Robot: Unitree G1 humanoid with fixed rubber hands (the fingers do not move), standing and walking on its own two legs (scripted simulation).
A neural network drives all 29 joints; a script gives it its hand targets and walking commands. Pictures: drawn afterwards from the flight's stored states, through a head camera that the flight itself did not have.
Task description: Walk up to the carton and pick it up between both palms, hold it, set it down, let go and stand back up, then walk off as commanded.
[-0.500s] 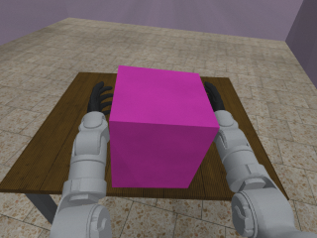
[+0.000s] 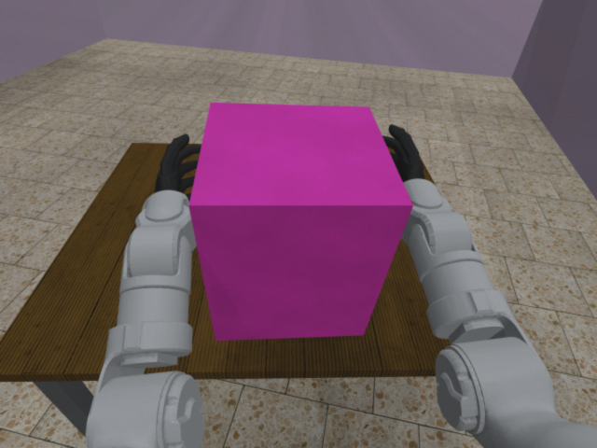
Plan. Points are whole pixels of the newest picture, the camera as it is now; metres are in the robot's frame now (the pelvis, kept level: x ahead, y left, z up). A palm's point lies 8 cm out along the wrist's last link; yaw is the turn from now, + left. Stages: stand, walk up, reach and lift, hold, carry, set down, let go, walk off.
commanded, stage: reach and lift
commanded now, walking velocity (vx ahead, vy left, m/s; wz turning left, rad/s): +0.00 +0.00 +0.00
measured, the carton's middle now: (291, 225) +0.39 +0.02 +0.15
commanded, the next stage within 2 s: hold in 1.40 s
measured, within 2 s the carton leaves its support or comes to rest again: neither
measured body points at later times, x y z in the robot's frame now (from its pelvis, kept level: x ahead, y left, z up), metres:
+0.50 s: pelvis +0.00 +0.00 +0.00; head -0.04 +0.01 +0.45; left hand +0.40 +0.17 +0.25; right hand +0.42 -0.13 +0.25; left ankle +0.02 +0.14 -0.75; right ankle +0.03 -0.12 -0.75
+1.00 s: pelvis +0.00 +0.00 +0.00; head -0.05 +0.01 +0.45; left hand +0.40 +0.17 +0.26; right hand +0.41 -0.14 +0.27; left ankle +0.02 +0.14 -0.75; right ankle +0.03 -0.12 -0.75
